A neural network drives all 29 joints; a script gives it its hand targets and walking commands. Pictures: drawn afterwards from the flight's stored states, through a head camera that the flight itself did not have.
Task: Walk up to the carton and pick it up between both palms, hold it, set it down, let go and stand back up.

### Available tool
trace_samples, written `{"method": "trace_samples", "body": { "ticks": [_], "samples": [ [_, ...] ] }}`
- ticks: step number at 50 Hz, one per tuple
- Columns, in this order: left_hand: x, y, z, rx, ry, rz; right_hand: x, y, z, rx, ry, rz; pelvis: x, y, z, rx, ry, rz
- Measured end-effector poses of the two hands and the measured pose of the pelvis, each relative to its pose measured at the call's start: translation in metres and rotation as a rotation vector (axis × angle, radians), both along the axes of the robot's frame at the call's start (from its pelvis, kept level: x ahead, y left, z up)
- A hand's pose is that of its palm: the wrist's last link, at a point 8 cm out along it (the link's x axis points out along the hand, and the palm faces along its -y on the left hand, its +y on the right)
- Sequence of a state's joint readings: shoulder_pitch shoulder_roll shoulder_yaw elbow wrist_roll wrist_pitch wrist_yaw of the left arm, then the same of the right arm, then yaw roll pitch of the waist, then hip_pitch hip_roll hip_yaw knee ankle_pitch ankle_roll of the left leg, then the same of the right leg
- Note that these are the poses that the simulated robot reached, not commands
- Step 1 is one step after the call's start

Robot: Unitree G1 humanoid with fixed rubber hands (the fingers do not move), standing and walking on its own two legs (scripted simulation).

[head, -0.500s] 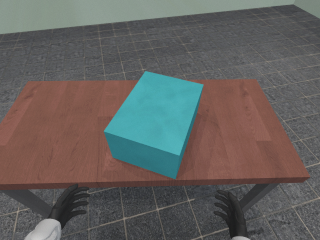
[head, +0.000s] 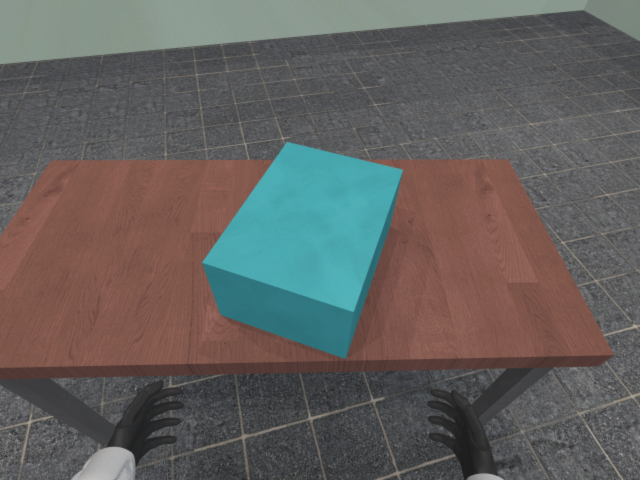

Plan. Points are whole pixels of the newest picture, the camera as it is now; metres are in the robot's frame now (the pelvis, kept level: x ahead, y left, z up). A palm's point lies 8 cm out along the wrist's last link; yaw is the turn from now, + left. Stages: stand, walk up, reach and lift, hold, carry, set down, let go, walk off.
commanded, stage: set down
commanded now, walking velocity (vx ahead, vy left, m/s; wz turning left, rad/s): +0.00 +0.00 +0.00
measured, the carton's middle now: (313, 240) +0.51 +0.00 -0.07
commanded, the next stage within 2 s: let go in 0.36 s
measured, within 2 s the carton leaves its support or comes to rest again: neither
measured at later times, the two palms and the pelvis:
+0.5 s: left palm (138, 457) +0.17 +0.22 -0.07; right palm (489, 469) +0.15 -0.21 -0.07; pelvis +0.00 -0.01 +0.00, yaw +0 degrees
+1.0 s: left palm (105, 470) +0.16 +0.26 -0.07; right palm out of the picture +0.12 -0.26 -0.09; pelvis +0.00 -0.01 +0.00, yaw +0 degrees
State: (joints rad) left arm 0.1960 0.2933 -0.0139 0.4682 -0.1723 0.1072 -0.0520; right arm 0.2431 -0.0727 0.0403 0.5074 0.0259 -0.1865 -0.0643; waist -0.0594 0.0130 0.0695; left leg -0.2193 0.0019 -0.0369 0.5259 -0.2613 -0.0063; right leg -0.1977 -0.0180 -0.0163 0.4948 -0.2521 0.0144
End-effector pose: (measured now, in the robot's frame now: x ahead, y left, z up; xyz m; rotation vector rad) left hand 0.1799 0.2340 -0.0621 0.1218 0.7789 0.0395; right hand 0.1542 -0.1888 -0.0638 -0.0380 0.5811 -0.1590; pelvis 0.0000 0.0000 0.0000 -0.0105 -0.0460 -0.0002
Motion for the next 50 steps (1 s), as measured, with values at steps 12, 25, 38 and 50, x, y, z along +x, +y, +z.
{"method": "trace_samples", "body": {
  "ticks": [12, 25, 38, 50],
  "samples": [
    [-0.002, -0.012, -0.002, 0.011, 0.035, 0.014, -0.003, -0.014, -0.007, -0.021, 0.042, 0.026, 0.001, -0.005, 0.001, 0.007, 0.002, 0.0],
    [-0.01, -0.013, -0.006, 0.028, 0.058, 0.027, -0.006, -0.02, -0.01, -0.029, 0.062, 0.055, 0.0, -0.007, 0.001, 0.009, 0.001, 0.0],
    [-0.022, -0.015, -0.011, 0.026, 0.08, 0.041, -0.011, -0.025, -0.012, -0.042, 0.084, 0.064, 0.0, -0.007, 0.001, 0.009, 0.001, 0.0],
    [-0.022, 0.023, -0.009, 0.19, 0.053, -0.015, -0.039, -0.068, -0.028, -0.148, 0.309, 0.054, 0.005, -0.007, 0.001, 0.009, 0.008, 0.0]
  ]
}}
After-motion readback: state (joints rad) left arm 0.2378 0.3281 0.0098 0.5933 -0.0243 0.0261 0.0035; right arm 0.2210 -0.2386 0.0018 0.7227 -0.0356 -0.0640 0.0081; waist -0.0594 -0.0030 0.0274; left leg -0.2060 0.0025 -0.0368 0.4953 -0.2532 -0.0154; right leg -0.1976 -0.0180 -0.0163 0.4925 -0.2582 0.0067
